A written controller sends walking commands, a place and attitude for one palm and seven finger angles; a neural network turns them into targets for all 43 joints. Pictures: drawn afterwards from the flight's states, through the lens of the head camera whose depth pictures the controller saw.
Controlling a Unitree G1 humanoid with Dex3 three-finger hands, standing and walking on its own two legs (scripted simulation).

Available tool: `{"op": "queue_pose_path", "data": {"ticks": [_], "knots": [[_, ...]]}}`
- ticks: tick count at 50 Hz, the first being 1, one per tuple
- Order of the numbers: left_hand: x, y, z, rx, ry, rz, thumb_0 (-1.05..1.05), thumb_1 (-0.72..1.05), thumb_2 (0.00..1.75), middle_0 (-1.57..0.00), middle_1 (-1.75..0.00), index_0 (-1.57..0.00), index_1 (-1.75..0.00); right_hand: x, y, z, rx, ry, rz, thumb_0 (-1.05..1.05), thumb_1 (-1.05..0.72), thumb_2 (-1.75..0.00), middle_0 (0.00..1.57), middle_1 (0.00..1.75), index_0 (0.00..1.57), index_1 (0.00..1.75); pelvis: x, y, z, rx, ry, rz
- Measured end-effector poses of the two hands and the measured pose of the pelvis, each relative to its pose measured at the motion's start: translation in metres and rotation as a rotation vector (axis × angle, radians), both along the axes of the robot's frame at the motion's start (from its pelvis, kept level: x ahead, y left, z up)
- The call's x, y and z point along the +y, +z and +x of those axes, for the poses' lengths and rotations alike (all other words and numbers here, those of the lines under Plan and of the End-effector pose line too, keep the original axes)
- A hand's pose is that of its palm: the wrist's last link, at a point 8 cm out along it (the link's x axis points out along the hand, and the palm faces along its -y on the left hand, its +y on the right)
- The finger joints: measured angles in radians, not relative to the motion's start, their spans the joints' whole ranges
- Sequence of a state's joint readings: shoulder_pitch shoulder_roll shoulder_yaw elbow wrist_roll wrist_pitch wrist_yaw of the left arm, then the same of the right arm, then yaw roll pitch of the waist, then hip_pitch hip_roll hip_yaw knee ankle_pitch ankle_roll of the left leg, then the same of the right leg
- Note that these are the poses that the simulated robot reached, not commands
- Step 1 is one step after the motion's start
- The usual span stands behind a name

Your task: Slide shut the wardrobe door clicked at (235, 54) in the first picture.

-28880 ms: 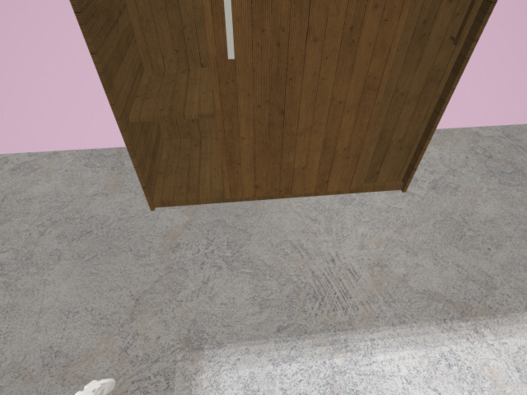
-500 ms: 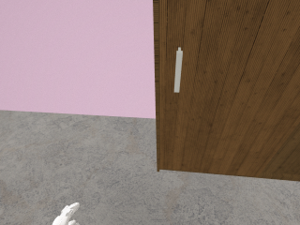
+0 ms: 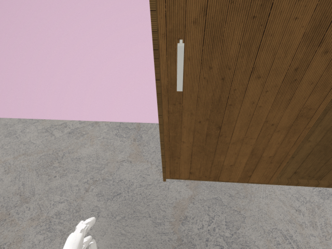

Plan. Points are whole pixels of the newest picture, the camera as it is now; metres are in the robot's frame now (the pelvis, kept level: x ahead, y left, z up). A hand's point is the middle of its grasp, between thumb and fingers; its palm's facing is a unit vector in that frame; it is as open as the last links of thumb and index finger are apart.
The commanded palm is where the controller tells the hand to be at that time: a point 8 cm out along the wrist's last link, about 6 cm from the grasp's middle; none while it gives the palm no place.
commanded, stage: stop stepping back and stand still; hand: right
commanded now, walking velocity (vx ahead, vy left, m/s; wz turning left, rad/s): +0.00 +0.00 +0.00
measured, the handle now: (180, 66) +0.68 -0.01 +0.12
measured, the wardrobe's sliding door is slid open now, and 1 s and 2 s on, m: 0.00 0.00 0.00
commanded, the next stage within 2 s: let the arm hang, fingers relaxed in 0.44 s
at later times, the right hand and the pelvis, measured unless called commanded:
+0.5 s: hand out of the picture +0.22 -0.27 +0.17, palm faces +0.44 +0.78 -0.44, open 7.4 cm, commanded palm +0.17 -0.31 +0.19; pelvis +0.02 -0.01 +0.02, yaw +0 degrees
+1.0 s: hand out of the picture +0.00 -0.21 -0.16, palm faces +0.01 +0.98 -0.20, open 7.1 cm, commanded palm none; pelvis +0.00 -0.01 +0.02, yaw -2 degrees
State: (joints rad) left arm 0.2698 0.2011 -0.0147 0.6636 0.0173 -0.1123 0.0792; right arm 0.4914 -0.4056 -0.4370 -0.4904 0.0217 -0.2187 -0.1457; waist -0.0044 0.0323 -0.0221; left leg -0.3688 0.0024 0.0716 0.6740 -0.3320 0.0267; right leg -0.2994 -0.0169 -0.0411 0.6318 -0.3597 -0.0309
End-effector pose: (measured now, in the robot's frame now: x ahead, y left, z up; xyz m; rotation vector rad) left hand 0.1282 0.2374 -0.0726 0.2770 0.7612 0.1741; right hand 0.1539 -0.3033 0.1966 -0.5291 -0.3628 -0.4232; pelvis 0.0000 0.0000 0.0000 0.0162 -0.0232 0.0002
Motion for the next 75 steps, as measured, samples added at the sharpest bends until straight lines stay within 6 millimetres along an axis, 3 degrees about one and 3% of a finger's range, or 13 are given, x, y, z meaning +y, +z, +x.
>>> {"op": "queue_pose_path", "data": {"ticks": [4,9,27,28,30,34,39,42,43,50,56,63,75], "knots": [[-0.011,0.008,0.01,-0.023,-0.006,-0.027,0.02,0.9,0.89,-0.21,-0.3,-0.2,-0.3,-0.007,-0.001,0.012,0.024,-0.024,0.018,0.01,-0.89,-0.9,0.21,0.3,0.21,0.31,-0.001,0.008,0.006,-0.012,-0.007,-0.018],[-0.019,0.011,0.028,-0.061,-0.036,-0.07,0.02,0.9,0.89,-0.21,-0.3,-0.2,-0.3,0.005,0.0,0.019,0.049,0.012,-0.001,0.02,-0.89,-0.9,0.21,0.3,0.21,0.31,0.001,0.008,0.014,-0.009,-0.006,-0.009],[-0.011,0.022,0.057,-0.082,-0.013,-0.037,0.01,0.9,0.89,-0.21,-0.3,-0.2,-0.3,-0.004,-0.008,0.029,0.138,-0.018,0.045,0.02,-0.89,-0.9,0.21,0.3,0.21,0.31,-0.007,0.016,0.024,0.011,0.003,-0.009],[-0.01,0.02,0.058,-0.083,-0.031,-0.045,0.01,0.9,0.89,-0.21,-0.3,-0.2,-0.3,-0.004,-0.016,0.033,0.164,-0.002,0.039,0.01,-0.89,-0.9,0.21,0.3,0.21,0.31,-0.008,0.016,0.023,0.017,-0.007,-0.007],[-0.007,0.008,0.057,-0.041,-0.063,-0.062,0.01,0.9,0.89,-0.21,-0.3,-0.2,-0.3,-0.007,-0.057,0.044,0.341,0.019,0.08,0.01,-0.9,-0.9,0.2,0.3,0.21,0.3,-0.012,0.012,0.019,0.025,-0.022,-0.004],[0.001,-0.016,0.041,0.057,-0.039,-0.077,0.01,0.9,0.89,-0.21,-0.3,-0.2,-0.3,0.0,-0.175,0.037,0.834,-0.008,0.259,0.01,-0.9,-0.9,0.2,0.3,0.2,0.3,-0.018,0.007,0.013,0.029,-0.024,-0.009],[0.005,-0.029,-0.012,0.227,0.005,-0.058,0.01,0.91,0.89,-0.21,-0.3,-0.2,-0.3,0.045,-0.284,-0.032,1.294,-0.006,0.47,0.01,-0.91,-0.9,0.2,0.3,0.2,0.3,-0.015,0.007,0.006,0.009,-0.017,-0.02],[0.006,-0.032,-0.051,0.363,0.032,-0.044,0.01,0.91,0.89,-0.21,-0.3,-0.2,-0.3,0.074,-0.318,-0.082,1.475,-0.012,0.584,0.01,-0.91,-0.9,0.2,0.3,0.2,0.3,-0.012,0.01,0.002,0.001,-0.017,-0.017],[0.005,-0.033,-0.064,0.408,0.039,-0.041,0.01,0.91,0.89,-0.21,-0.3,-0.2,-0.3,0.072,-0.322,-0.094,1.488,-0.058,0.615,0.0,-0.95,-0.9,0.2,0.3,0.21,0.3,-0.011,0.011,0.001,0.002,-0.021,-0.013],[-0.005,-0.043,-0.131,0.627,0.098,-0.072,0.01,0.91,0.89,-0.2,-0.3,-0.2,-0.3,0.049,-0.325,-0.162,1.666,-0.199,0.624,-0.01,-0.97,-0.9,0.21,0.3,0.21,0.3,-0.011,0.016,-0.003,0.01,-0.027,0.001],[-0.019,-0.051,-0.149,0.671,0.127,-0.117,0.01,0.91,0.89,-0.2,-0.3,-0.2,-0.3,0.03,-0.314,-0.181,1.72,-0.282,0.595,0.0,-0.94,-0.9,0.2,0.3,0.2,0.3,-0.017,0.018,0.0,0.009,-0.02,0.0],[-0.028,-0.055,-0.138,0.639,0.128,-0.139,0.01,0.91,0.89,-0.21,-0.3,-0.2,-0.3,0.023,-0.312,-0.155,1.672,-0.269,0.573,0.01,-0.92,-0.9,0.2,0.3,0.2,0.3,-0.02,0.019,0.003,0.003,-0.014,-0.007],[-0.017,-0.048,-0.09,0.542,0.113,-0.111,0.01,0.91,0.89,-0.21,-0.3,-0.2,-0.3,0.042,-0.313,-0.093,1.569,-0.159,0.576,0.0,-0.91,-0.9,0.2,0.3,0.2,0.3,-0.02,0.021,0.015,0.002,-0.012,-0.014]]}}
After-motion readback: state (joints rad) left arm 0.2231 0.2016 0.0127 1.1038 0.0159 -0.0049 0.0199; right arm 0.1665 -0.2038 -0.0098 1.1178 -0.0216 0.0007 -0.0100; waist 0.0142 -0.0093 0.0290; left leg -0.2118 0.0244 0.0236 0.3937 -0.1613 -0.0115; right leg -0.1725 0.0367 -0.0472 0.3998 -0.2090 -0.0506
